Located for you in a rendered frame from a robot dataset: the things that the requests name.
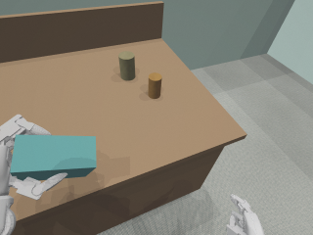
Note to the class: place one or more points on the left robot hand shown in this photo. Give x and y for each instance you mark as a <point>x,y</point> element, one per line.
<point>30,187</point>

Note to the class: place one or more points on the sponge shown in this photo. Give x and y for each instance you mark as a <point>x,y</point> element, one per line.
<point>43,156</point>

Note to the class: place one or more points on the robot left forearm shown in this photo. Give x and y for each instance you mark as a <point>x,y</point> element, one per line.
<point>7,217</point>

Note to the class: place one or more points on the table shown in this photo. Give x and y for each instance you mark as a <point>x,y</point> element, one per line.
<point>60,70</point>

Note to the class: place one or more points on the right robot hand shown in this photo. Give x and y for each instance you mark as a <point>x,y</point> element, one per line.
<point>248,221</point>

